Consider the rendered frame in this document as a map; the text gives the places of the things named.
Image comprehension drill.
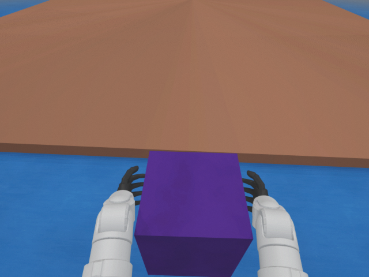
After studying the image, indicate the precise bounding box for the right robot hand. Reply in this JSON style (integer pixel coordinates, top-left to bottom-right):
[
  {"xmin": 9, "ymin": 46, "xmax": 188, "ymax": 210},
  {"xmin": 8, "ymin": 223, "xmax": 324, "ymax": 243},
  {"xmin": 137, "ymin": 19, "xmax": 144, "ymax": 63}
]
[{"xmin": 242, "ymin": 170, "xmax": 269, "ymax": 212}]

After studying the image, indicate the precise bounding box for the robot right forearm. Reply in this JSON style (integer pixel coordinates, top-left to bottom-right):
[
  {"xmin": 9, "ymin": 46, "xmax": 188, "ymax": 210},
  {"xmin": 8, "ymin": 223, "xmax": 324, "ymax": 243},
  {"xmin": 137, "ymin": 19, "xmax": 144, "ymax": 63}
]
[{"xmin": 252, "ymin": 196, "xmax": 308, "ymax": 277}]

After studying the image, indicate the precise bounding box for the left robot hand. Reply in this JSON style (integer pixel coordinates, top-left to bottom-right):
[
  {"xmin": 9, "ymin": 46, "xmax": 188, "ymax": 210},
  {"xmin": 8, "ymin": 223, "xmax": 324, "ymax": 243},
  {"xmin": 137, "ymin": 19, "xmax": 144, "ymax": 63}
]
[{"xmin": 117, "ymin": 166, "xmax": 145, "ymax": 205}]

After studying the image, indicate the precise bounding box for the carton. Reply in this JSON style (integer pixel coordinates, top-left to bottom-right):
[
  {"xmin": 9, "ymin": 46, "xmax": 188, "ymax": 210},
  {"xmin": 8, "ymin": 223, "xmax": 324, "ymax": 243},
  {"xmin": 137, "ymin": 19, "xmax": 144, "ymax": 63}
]
[{"xmin": 134, "ymin": 151, "xmax": 253, "ymax": 277}]

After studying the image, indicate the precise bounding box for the robot left forearm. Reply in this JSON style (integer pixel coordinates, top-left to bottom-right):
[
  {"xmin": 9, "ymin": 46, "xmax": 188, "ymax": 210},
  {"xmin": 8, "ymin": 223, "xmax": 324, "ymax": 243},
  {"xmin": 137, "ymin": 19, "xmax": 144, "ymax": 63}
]
[{"xmin": 82, "ymin": 190, "xmax": 135, "ymax": 277}]

